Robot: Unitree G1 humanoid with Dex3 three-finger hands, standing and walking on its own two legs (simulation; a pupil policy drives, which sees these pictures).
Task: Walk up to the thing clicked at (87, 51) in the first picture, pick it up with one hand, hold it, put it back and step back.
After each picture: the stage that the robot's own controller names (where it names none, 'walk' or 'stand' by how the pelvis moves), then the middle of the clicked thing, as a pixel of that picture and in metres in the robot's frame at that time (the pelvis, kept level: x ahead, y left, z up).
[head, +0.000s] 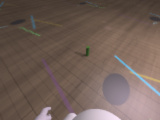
stand; (87, 51) +1.38 +0.07 -0.66
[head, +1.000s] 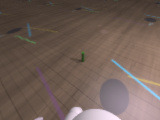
walk; (83, 57) +1.25 +0.25 -0.65
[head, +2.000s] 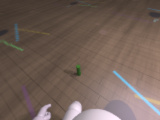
walk; (78, 70) +0.80 +0.23 -0.65
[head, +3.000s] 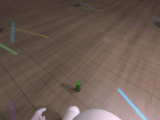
walk; (78, 86) +0.52 +0.16 -0.64
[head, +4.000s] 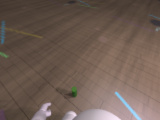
stand; (74, 92) +0.41 +0.17 -0.65
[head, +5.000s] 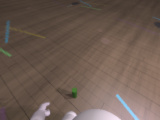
stand; (74, 93) +0.41 +0.16 -0.65
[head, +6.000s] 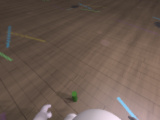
stand; (74, 96) +0.38 +0.18 -0.66
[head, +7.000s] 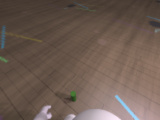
stand; (73, 96) +0.38 +0.18 -0.66
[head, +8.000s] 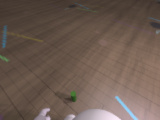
stand; (73, 96) +0.38 +0.18 -0.66
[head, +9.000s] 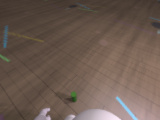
stand; (74, 97) +0.37 +0.18 -0.66
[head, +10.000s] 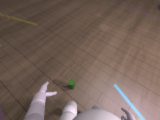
go down; (71, 85) +0.40 +0.17 -0.60
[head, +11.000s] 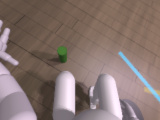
go down; (62, 56) +0.46 +0.21 -0.24
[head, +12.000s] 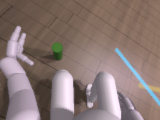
close in; (58, 53) +0.46 +0.22 -0.22
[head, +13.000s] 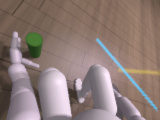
close; (35, 48) +0.45 +0.26 -0.16
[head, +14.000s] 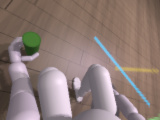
lift; (32, 47) +0.44 +0.27 -0.16
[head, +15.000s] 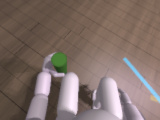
lift; (61, 67) +0.33 +0.21 -0.02
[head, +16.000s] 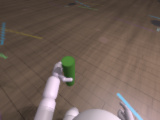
hold; (69, 73) +0.31 +0.14 +0.08
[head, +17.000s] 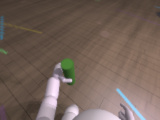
hold; (69, 74) +0.31 +0.15 +0.04
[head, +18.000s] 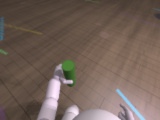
crouch; (69, 75) +0.31 +0.14 +0.03
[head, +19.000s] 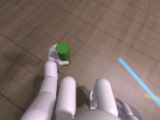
crouch; (64, 56) +0.43 +0.16 -0.05
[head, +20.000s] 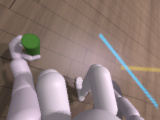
lower; (33, 50) +0.43 +0.25 -0.17
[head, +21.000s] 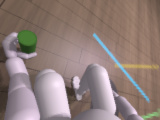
lower; (28, 47) +0.44 +0.27 -0.17
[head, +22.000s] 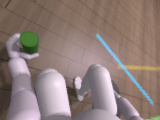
lower; (30, 48) +0.43 +0.27 -0.17
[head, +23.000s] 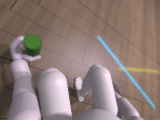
lower; (33, 50) +0.42 +0.26 -0.16
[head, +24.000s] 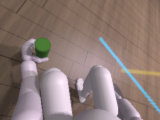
loosen; (42, 52) +0.42 +0.23 -0.16
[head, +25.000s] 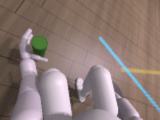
withdraw; (39, 50) +0.43 +0.24 -0.17
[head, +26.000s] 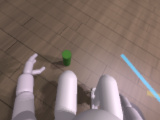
walk; (66, 59) +0.45 +0.20 -0.24
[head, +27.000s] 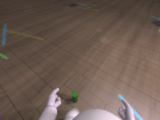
stand; (75, 97) +0.37 +0.14 -0.59
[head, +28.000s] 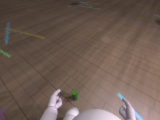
stand; (74, 95) +0.39 +0.16 -0.60
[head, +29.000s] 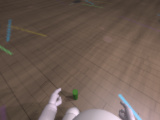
stand; (75, 95) +0.37 +0.15 -0.61
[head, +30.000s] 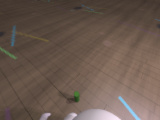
walk; (76, 97) +0.39 +0.15 -0.66
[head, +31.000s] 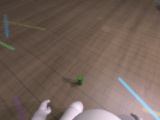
walk; (80, 80) +0.51 +0.14 -0.64
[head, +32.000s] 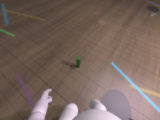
walk; (78, 62) +0.82 +0.14 -0.63
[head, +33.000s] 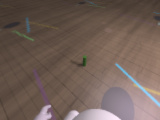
stand; (84, 61) +1.04 +0.13 -0.63
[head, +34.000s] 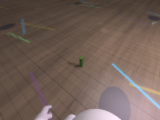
stand; (81, 62) +1.03 +0.17 -0.66
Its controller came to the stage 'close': yes
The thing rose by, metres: 0.68
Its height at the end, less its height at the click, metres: +0.00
